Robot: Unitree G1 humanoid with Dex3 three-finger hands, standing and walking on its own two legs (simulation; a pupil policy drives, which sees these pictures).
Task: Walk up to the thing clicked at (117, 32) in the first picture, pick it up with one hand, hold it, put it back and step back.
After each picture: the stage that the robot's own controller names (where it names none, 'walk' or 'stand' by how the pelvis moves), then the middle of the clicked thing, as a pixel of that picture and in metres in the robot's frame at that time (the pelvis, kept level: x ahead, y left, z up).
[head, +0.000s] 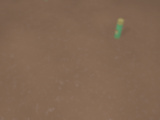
stand; (118, 29) +1.59 -0.44 -0.65
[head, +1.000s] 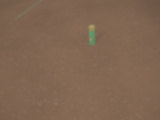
walk; (91, 35) +1.53 -0.01 -0.62
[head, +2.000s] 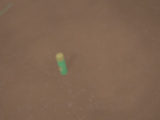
walk; (61, 64) +1.01 +0.29 -0.64
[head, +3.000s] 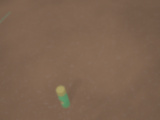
walk; (63, 97) +0.64 +0.26 -0.65
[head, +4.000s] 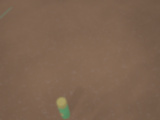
stand; (63, 108) +0.52 +0.21 -0.64
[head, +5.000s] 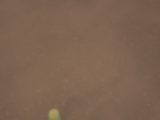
stand; out of the picture +0.46 +0.20 -0.64
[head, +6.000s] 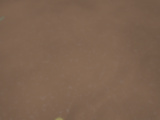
stand; out of the picture +0.42 +0.16 -0.65
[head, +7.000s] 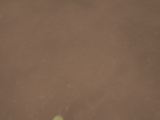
stand; out of the picture +0.43 +0.17 -0.66
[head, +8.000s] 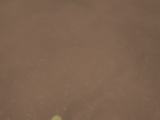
stand; out of the picture +0.43 +0.17 -0.66
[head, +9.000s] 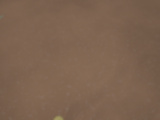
stand; out of the picture +0.43 +0.16 -0.66
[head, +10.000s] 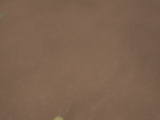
stand; out of the picture +0.42 +0.16 -0.66
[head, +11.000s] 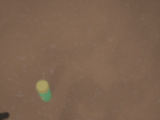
go down; (44, 91) +0.46 +0.19 -0.53
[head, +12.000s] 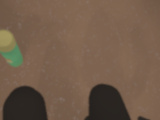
go down; (10, 51) +0.49 +0.28 -0.26
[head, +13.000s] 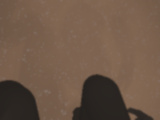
close in; out of the picture +0.47 +0.30 -0.21
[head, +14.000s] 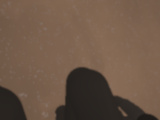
close; out of the picture +0.44 +0.33 -0.16
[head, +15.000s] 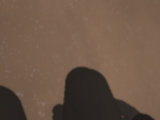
lift; out of the picture +0.41 +0.33 -0.16
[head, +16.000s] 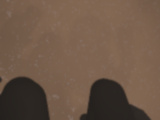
lift; out of the picture +0.33 +0.30 -0.08
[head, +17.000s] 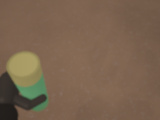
hold; (32, 87) +0.31 +0.16 +0.07
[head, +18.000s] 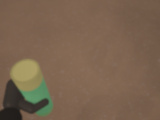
hold; (36, 92) +0.31 +0.16 +0.03
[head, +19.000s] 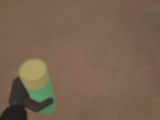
crouch; (41, 91) +0.32 +0.15 +0.02
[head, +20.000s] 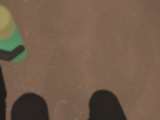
crouch; (8, 40) +0.46 +0.21 -0.04
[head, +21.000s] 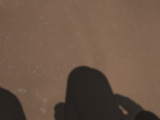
lower; out of the picture +0.42 +0.33 -0.17
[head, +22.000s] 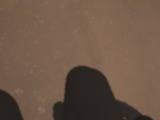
lower; out of the picture +0.43 +0.35 -0.17
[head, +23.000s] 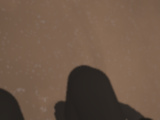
lower; out of the picture +0.42 +0.35 -0.16
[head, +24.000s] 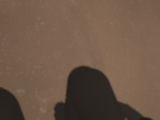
lower; out of the picture +0.41 +0.35 -0.17
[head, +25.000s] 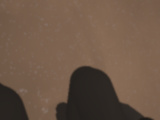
loosen; out of the picture +0.41 +0.32 -0.17
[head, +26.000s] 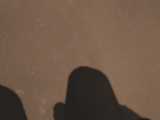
withdraw; out of the picture +0.42 +0.32 -0.17
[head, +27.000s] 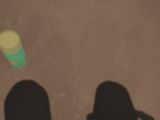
stand; (14, 52) +0.45 +0.28 -0.23
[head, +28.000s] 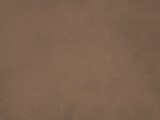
stand; out of the picture +0.39 +0.17 -0.59
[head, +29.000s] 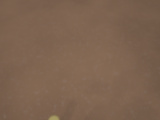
stand; out of the picture +0.42 +0.19 -0.60
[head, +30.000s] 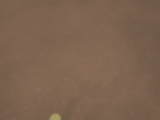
stand; out of the picture +0.42 +0.18 -0.62
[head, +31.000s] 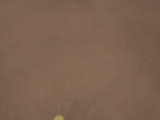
walk; out of the picture +0.43 +0.17 -0.65
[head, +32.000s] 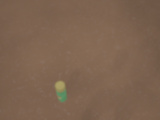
walk; (61, 92) +0.55 +0.16 -0.64
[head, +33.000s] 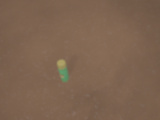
walk; (63, 71) +0.79 +0.23 -0.64
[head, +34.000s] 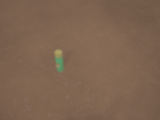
stand; (59, 61) +1.05 +0.23 -0.64
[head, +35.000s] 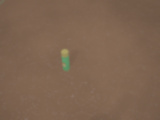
stand; (65, 60) +1.06 +0.19 -0.66
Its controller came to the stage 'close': yes
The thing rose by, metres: 0.67
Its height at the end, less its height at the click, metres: +0.00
